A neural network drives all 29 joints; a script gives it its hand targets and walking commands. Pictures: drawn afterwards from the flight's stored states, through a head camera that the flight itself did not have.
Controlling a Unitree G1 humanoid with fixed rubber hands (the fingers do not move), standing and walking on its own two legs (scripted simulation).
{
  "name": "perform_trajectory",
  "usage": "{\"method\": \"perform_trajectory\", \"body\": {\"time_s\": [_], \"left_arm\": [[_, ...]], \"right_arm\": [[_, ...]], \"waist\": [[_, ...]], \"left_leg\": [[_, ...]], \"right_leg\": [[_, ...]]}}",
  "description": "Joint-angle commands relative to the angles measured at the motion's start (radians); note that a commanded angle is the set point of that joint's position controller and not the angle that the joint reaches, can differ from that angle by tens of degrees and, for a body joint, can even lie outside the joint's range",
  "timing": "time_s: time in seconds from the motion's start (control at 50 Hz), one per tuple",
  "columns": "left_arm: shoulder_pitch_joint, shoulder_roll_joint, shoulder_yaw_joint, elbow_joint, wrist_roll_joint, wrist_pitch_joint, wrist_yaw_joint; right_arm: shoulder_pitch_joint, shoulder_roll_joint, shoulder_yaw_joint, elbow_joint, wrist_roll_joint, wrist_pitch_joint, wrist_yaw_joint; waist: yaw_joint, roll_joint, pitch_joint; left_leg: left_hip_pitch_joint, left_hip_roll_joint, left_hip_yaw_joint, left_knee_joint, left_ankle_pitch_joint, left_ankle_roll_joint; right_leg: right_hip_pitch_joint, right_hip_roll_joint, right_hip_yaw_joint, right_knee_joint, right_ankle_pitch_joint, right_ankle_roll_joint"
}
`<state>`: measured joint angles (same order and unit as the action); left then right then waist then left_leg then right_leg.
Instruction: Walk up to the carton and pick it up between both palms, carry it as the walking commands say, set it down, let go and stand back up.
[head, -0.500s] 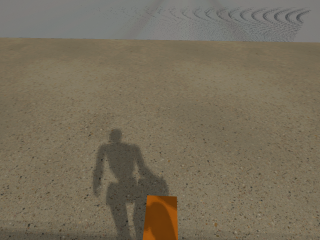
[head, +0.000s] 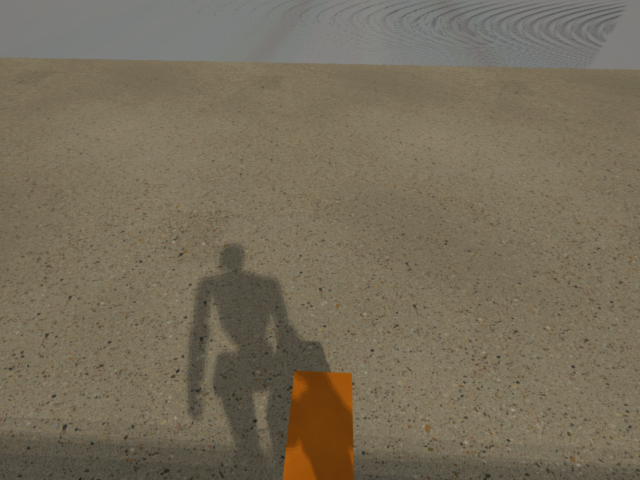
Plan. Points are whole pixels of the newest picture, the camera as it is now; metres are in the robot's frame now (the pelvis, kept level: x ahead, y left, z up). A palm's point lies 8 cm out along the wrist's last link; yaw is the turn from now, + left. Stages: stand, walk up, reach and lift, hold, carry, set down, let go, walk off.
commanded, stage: stand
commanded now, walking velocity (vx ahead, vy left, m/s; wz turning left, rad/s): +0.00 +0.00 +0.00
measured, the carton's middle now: (320, 444) +0.45 +0.01 -0.64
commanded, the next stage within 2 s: none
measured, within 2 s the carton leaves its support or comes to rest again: neither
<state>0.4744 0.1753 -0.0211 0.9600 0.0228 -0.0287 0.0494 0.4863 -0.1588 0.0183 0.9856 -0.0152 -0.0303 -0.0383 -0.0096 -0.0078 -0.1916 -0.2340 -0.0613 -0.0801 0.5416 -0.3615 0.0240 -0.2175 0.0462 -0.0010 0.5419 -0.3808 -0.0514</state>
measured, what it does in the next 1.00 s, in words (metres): shifts its weight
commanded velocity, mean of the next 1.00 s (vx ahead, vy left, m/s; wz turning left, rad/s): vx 0.00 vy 0.00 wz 0.00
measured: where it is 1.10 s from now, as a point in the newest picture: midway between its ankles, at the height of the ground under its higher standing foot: outside the picture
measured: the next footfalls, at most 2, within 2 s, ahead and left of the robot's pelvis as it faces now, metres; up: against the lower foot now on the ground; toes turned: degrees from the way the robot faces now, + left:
none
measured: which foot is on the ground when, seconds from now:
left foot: down 0.00-1.00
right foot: down 0.00-1.00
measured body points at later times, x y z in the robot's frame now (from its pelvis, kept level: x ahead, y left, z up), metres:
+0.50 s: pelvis -0.03 -0.02 +0.00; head -0.07 -0.03 +0.45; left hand -0.08 +0.19 -0.15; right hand -0.08 -0.21 -0.16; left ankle -0.05 +0.11 -0.73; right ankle -0.06 -0.09 -0.73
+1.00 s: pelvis -0.04 -0.04 +0.01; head -0.07 -0.04 +0.46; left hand -0.11 +0.15 -0.16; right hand -0.09 -0.25 -0.16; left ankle -0.05 +0.11 -0.73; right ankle -0.06 -0.09 -0.73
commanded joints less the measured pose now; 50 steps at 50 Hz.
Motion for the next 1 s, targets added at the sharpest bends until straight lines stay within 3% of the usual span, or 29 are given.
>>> {"method": "perform_trajectory", "body": {"time_s": [0.0,0.08,0.1,0.14,0.16,0.18,0.2,0.26,0.3,0.32,0.34,0.4,0.44,0.5,0.52,0.58,0.6,0.64,0.7,0.74,0.76,0.78,0.8,0.84,0.86,0.9,0.94,0.96,0.98], "left_arm": [[0.024,0.093,0.021,-0.021,0.002,-0.012,0.004],[0.041,0.046,0.015,-0.002,0.001,-0.011,0.009],[0.061,0.064,0.017,0.004,0.002,-0.008,0.003],[0.025,0.039,0.01,0.013,0.001,-0.002,0.007],[0.027,0.046,0.012,0.026,0.003,0.001,0.006],[0.057,0.061,0.022,0.03,0.001,-0.001,0.006],[0.058,0.039,0.009,0.037,0.008,0.003,0.009],[0.043,0.04,0.015,0.054,0.0,-0.008,0.006],[0.044,0.052,0.018,0.063,-0.002,0.001,0.008],[0.038,0.01,0.013,0.075,0.004,0.003,0.007],[0.076,0.045,0.017,0.077,-0.005,0.007,0.008],[0.042,0.017,0.018,0.079,-0.002,-0.007,0.0],[0.033,0.043,0.024,0.085,0.0,-0.003,0.003],[0.045,0.045,0.027,0.1,0.001,0.003,0.006],[0.046,0.025,0.017,0.107,0.003,0.004,0.006],[0.063,-0.003,0.014,0.111,0.001,0.006,0.003],[0.092,-0.027,0.006,0.134,-0.008,0.005,0.009],[0.056,0.046,0.031,0.123,-0.007,0.005,0.003],[0.04,0.046,0.025,0.118,-0.005,-0.001,-0.005],[0.034,-0.005,0.015,0.128,-0.003,-0.003,-0.004],[0.02,-0.009,0.013,0.131,-0.004,0.001,0.001],[0.036,0.0,0.015,0.129,-0.004,0.0,0.005],[0.041,-0.019,0.015,0.133,-0.007,0.0,0.005],[0.012,0.037,0.03,0.116,-0.001,0.002,0.011],[0.022,0.023,0.023,0.133,-0.005,0.006,0.005],[0.091,-0.019,0.017,0.167,-0.012,0.002,0.002],[0.05,-0.04,0.013,0.15,-0.011,-0.001,0.004],[0.045,0.027,0.025,0.15,-0.001,0.003,0.007],[0.1,-0.004,0.022,0.169,-0.006,0.01,0.01]], "right_arm": [[0.018,-0.098,-0.018,-0.026,-0.006,-0.013,0.001],[0.065,-0.083,-0.01,0.021,0.0,-0.007,-0.006],[0.069,-0.104,-0.02,0.03,-0.004,0.005,-0.017],[0.035,-0.075,-0.007,0.015,-0.001,0.008,-0.008],[0.067,-0.046,-0.004,0.035,-0.009,0.007,-0.012],[0.067,-0.068,-0.004,0.043,0.006,0.007,-0.014],[0.092,-0.054,-0.002,0.051,-0.007,0.014,-0.01],[0.074,-0.077,-0.011,0.049,-0.002,0.0,-0.011],[0.087,-0.008,0.012,0.068,0.0,0.007,-0.006],[0.062,-0.021,0.007,0.077,0.001,0.004,-0.01],[0.065,-0.023,0.01,0.074,-0.012,0.011,-0.011],[0.068,-0.02,0.017,0.088,0.001,0.009,-0.015],[0.047,-0.072,-0.003,0.068,0.014,0.002,-0.018],[0.027,-0.045,0.007,0.095,0.002,0.018,-0.015],[0.06,-0.042,-0.002,0.082,0.006,0.013,-0.016],[0.07,-0.033,0.001,0.116,0.002,0.024,-0.011],[0.056,-0.06,-0.008,0.109,0.006,0.023,-0.013],[0.073,-0.008,0.01,0.124,0.003,0.025,-0.013],[0.059,-0.031,0.0,0.128,0.015,0.022,-0.012],[0.049,-0.021,0.004,0.126,0.002,0.022,-0.007],[0.038,-0.043,-0.003,0.135,0.002,0.03,-0.005],[0.05,-0.052,-0.011,0.145,0.01,0.031,-0.008],[0.009,0.008,0.004,0.137,0.002,0.036,-0.014],[0.036,-0.026,-0.001,0.139,-0.002,0.037,-0.018],[0.023,-0.038,-0.002,0.146,0.004,0.032,-0.019],[0.044,-0.059,-0.012,0.154,0.015,0.03,-0.02],[0.03,-0.026,-0.004,0.159,0.007,0.03,-0.02],[0.045,-0.002,0.004,0.158,-0.001,0.033,-0.021],[0.048,-0.041,-0.009,0.163,0.0,0.039,-0.026]], "waist": [[0.005,-0.031,0.266],[0.003,0.071,0.236],[0.023,0.032,0.214],[0.01,-0.044,0.285],[-0.006,-0.044,0.328],[0.015,-0.031,0.293],[-0.006,0.039,0.299],[-0.006,0.002,0.213],[-0.002,0.067,0.302],[0.003,0.019,0.293],[0.021,0.021,0.281],[0.004,0.053,0.28],[-0.004,0.01,0.267],[0.024,0.038,0.312],[-0.004,-0.056,0.303],[0.016,-0.013,0.36],[0.017,-0.053,0.315],[0.011,0.029,0.284],[0.006,0.021,0.288],[0.009,-0.024,0.258],[0.016,0.001,0.313],[0.009,-0.049,0.32],[0.018,-0.013,0.304],[0.009,0.0,0.312],[0.023,-0.057,0.282],[0.028,0.013,0.274],[0.021,-0.043,0.289],[0.025,0.01,0.318],[0.042,-0.005,0.316]], "left_leg": [[-0.133,0.118,-0.127,-0.091,0.293,0.051],[-0.143,0.103,-0.12,-0.111,0.242,0.046],[-0.109,0.096,-0.107,-0.098,0.272,0.041],[-0.137,0.107,-0.12,-0.103,0.228,0.046],[-0.149,0.114,-0.121,-0.127,0.21,0.039],[-0.134,0.11,-0.121,-0.107,0.211,0.041],[-0.129,0.108,-0.12,-0.126,0.214,0.034],[-0.072,0.103,-0.12,-0.113,0.221,0.034],[-0.13,0.103,-0.114,-0.125,0.261,0.021],[-0.099,0.11,-0.117,-0.123,0.268,0.029],[-0.104,0.108,-0.119,-0.115,0.231,0.027],[-0.068,0.107,-0.11,-0.124,0.235,0.028],[-0.088,0.109,-0.117,-0.127,0.226,0.03],[-0.102,0.102,-0.1,-0.113,0.22,0.019],[-0.097,0.11,-0.109,-0.119,0.204,0.022],[-0.148,0.106,-0.102,-0.121,0.176,0.013],[-0.117,0.104,-0.107,-0.119,0.17,0.014],[-0.103,0.091,-0.079,-0.113,0.197,0.002],[-0.075,0.09,-0.081,-0.101,0.188,-0.001],[-0.085,0.099,-0.087,-0.113,0.202,-0.006],[-0.109,0.102,-0.086,-0.115,0.212,-0.012],[-0.119,0.095,-0.09,-0.103,0.18,-0.013],[-0.089,0.099,-0.085,-0.084,0.169,-0.009],[-0.112,0.104,-0.075,-0.119,0.2,-0.023],[-0.11,0.101,-0.085,-0.111,0.215,-0.021],[-0.124,0.095,-0.066,-0.094,0.214,-0.027],[-0.122,0.112,-0.082,-0.092,0.19,-0.006],[-0.118,0.103,-0.07,-0.093,0.193,-0.021],[-0.133,0.098,-0.056,-0.075,0.182,-0.028]], "right_leg": [[-0.051,-0.128,0.115,-0.089,0.276,-0.022],[0.008,-0.133,0.127,-0.091,0.244,-0.038],[0.0,-0.113,0.097,-0.104,0.199,-0.031],[-0.033,-0.121,0.11,-0.105,0.252,-0.027],[-0.063,-0.133,0.107,-0.112,0.238,-0.028],[-0.039,-0.127,0.115,-0.127,0.232,-0.033],[-0.049,-0.128,0.099,-0.113,0.205,-0.024],[-0.02,-0.11,0.098,-0.121,0.162,-0.026],[-0.03,-0.128,0.119,-0.123,0.223,-0.038],[-0.042,-0.128,0.117,-0.133,0.251,-0.035],[-0.029,-0.125,0.108,-0.135,0.221,-0.031],[-0.043,-0.13,0.117,-0.138,0.199,-0.034],[-0.036,-0.112,0.103,-0.153,0.178,-0.027],[-0.035,-0.124,0.114,-0.161,0.211,-0.027],[-0.052,-0.129,0.127,-0.167,0.248,-0.033],[-0.046,-0.13,0.132,-0.205,0.18,-0.012],[-0.031,-0.132,0.135,-0.2,0.143,-0.032],[-0.005,-0.148,0.16,-0.211,0.151,-0.028],[-0.035,-0.147,0.194,-0.258,0.084,-0.022],[-0.016,-0.141,0.152,-0.231,0.102,-0.029],[-0.027,-0.136,0.151,-0.239,0.105,-0.024],[-0.031,-0.146,0.177,-0.27,0.098,-0.007],[-0.028,-0.141,0.183,-0.284,0.086,0.01],[-0.002,-0.141,0.159,-0.249,0.158,-0.014],[0.018,-0.132,0.149,-0.252,0.192,-0.022],[0.076,-0.143,0.139,-0.227,0.285,0.01],[0.04,-0.136,0.145,-0.251,0.211,-0.012],[0.019,-0.164,0.167,-0.266,0.189,0.015],[0.029,-0.17,0.184,-0.268,0.273,0.032]]}}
